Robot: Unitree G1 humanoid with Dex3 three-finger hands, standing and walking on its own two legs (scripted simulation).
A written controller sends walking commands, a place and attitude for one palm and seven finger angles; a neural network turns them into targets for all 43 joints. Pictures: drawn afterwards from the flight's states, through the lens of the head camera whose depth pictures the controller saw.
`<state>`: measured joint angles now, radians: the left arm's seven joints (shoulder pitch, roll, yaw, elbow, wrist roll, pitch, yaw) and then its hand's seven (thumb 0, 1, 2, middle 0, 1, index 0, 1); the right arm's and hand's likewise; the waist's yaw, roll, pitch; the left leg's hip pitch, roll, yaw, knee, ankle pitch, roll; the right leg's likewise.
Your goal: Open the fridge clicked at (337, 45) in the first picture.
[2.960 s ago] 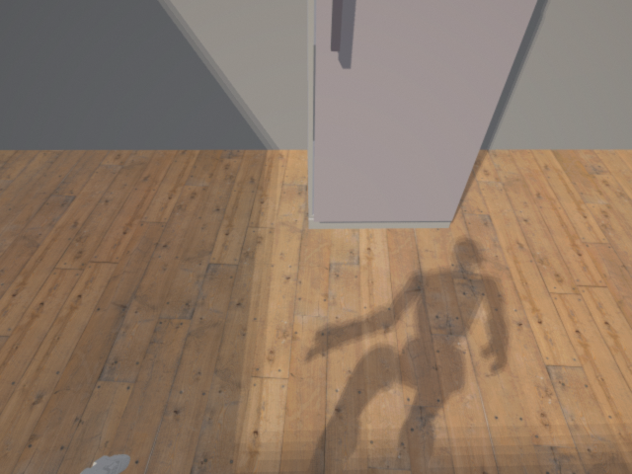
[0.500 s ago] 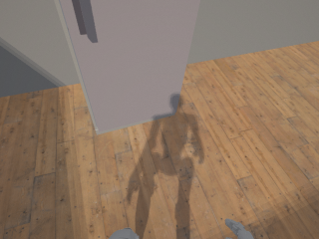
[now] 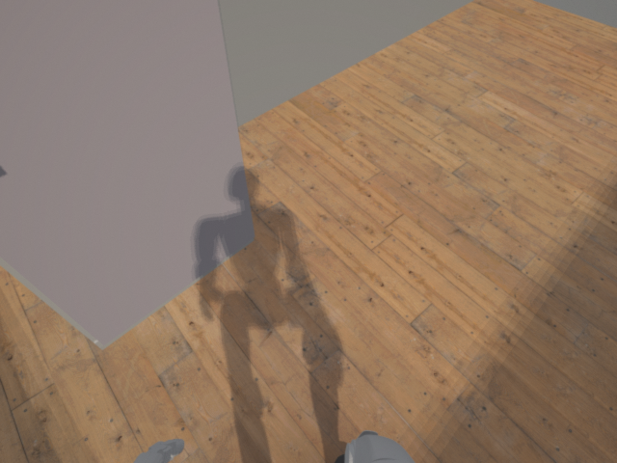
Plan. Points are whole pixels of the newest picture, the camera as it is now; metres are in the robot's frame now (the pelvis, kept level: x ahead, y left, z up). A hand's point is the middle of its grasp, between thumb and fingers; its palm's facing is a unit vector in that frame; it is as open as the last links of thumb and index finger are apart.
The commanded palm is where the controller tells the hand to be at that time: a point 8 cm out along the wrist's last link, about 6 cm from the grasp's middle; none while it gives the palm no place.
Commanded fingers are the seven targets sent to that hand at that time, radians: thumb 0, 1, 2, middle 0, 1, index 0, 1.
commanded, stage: walk to a spot facing it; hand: left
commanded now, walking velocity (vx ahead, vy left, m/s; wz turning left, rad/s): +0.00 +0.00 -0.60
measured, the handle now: out of the picture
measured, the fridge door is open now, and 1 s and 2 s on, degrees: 0 0 0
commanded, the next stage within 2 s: turn to face it in 1.96 s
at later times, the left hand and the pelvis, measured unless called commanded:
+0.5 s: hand (151, 452) +0.16 +0.23 -0.17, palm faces -0.19 -0.96 -0.21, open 7.4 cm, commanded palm none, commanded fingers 0.00 0.90 0.90 -0.20 -0.30 -0.20 -0.30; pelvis +0.04 +0.05 +0.00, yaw -17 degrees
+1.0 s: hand (218, 397) +0.23 +0.14 -0.15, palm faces -0.60 -0.76 -0.26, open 7.4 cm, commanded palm none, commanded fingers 0.00 0.90 0.90 -0.20 -0.30 -0.20 -0.30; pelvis +0.02 +0.04 +0.00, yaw -37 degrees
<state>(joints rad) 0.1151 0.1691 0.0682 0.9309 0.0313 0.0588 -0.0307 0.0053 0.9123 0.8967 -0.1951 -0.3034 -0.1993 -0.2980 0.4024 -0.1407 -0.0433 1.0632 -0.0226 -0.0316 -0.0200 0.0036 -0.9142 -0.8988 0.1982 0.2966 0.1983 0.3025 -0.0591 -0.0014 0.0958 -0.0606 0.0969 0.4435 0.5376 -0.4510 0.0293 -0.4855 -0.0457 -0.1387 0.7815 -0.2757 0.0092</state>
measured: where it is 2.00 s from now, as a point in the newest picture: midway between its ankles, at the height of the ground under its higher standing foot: outside the picture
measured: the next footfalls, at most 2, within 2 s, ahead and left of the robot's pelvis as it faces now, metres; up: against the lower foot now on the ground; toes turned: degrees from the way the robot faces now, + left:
right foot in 0.04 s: +0.11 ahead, -0.10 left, +0.00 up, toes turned -9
left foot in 0.48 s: +0.13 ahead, +0.14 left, +0.00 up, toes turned -14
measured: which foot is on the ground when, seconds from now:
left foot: down 0.00-0.06, up 0.08-0.46, down 0.48-0.98, up 1.00-1.00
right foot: up 0.00-0.02, down 0.04-0.48, up 0.50-0.96, down 0.98-1.00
